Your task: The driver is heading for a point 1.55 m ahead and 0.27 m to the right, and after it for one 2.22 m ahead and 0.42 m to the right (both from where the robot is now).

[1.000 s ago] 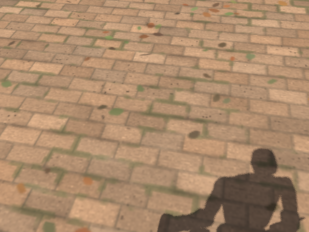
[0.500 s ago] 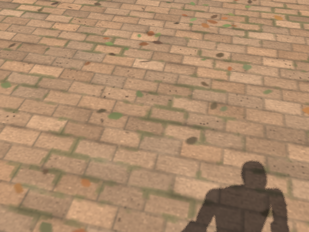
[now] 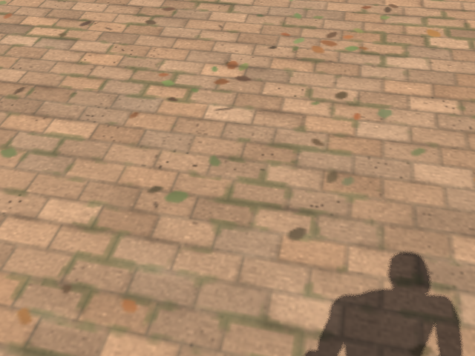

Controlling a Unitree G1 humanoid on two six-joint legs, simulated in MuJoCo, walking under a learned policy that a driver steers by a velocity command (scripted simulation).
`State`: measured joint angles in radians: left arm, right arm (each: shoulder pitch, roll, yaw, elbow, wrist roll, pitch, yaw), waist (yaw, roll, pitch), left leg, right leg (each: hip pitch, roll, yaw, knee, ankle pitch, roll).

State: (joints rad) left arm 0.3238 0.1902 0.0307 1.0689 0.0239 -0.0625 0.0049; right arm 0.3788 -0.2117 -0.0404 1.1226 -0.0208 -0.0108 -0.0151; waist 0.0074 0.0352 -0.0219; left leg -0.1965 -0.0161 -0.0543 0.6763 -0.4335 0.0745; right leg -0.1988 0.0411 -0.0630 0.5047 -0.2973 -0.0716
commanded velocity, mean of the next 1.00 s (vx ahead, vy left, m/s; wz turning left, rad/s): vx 0.47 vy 0.00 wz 0.00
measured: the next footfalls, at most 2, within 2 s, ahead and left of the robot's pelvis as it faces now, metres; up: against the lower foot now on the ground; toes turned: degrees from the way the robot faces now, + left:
left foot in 0.40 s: +0.37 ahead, +0.07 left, +0.00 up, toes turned +3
right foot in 0.94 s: +0.68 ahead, -0.09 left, +0.00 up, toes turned -5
